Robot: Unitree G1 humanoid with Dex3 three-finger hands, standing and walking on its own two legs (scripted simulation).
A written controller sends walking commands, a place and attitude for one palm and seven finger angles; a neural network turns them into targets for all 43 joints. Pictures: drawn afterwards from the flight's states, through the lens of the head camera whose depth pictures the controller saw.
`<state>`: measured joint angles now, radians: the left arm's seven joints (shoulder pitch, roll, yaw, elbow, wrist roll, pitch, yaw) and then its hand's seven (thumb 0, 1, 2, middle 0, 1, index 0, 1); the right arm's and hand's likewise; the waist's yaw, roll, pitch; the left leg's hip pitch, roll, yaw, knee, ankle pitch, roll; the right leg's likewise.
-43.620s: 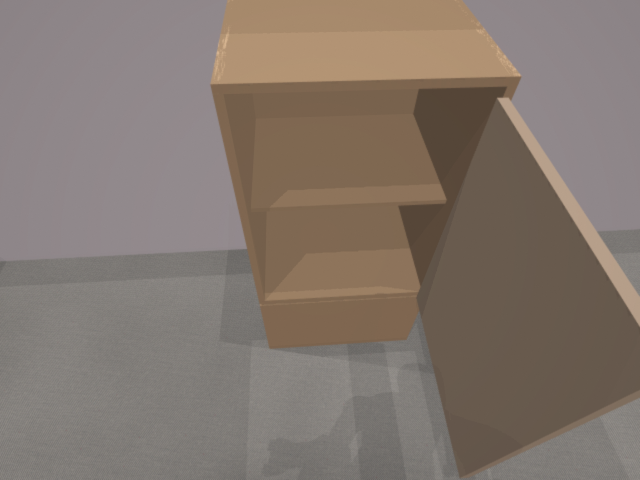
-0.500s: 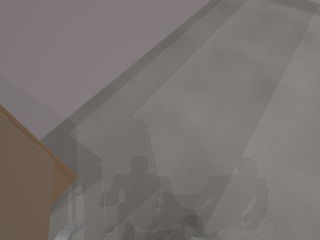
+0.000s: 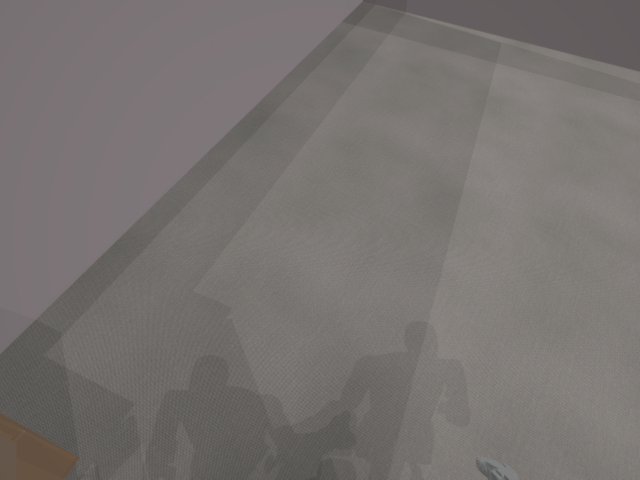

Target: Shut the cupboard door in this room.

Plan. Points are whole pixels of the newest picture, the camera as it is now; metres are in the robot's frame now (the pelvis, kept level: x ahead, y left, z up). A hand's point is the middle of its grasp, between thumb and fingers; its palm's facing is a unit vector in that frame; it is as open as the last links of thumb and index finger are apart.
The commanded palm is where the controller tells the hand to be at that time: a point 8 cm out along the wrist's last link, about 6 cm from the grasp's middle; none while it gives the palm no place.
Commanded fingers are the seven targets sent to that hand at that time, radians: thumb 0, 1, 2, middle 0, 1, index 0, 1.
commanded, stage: walk to a spot facing it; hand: left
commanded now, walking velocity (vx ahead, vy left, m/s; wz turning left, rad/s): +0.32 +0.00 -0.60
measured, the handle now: out of the picture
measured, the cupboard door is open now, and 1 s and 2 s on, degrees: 49 49 49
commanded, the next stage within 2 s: turn to face it in 1.00 s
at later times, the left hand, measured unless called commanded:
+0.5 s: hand (300, 328) +0.39 +0.06 -0.17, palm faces -0.31 -0.93 -0.22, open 7.4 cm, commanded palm none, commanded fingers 0.00 0.90 0.90 -0.20 -0.30 -0.20 -0.30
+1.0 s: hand (289, 319) +0.41 +0.09 -0.18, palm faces -0.29 -0.95 -0.16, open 7.4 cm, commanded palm none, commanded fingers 0.00 0.90 0.90 -0.20 -0.30 -0.20 -0.30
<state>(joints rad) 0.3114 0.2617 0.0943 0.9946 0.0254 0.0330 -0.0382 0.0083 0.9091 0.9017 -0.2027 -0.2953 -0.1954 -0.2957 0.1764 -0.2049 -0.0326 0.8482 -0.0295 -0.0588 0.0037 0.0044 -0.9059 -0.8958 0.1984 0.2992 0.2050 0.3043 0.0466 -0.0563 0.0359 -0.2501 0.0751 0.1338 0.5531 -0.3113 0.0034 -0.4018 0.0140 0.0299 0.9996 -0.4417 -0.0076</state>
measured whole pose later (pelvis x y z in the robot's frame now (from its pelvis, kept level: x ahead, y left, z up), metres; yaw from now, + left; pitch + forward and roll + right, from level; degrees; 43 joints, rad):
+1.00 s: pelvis +0.41 -0.10 -0.01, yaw -25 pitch -1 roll +1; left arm 0.42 0.17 0.06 1.14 0.02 -0.02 -0.01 0.01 0.91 0.90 -0.20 -0.30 -0.19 -0.30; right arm 0.10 -0.15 -0.03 0.94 -0.03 -0.08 0.01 0.00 -0.91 -0.90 0.20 0.30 0.21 0.30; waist 0.07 -0.05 0.06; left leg -0.29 0.07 0.18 0.58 -0.27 0.02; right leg -0.33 0.01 -0.03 1.07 -0.46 -0.03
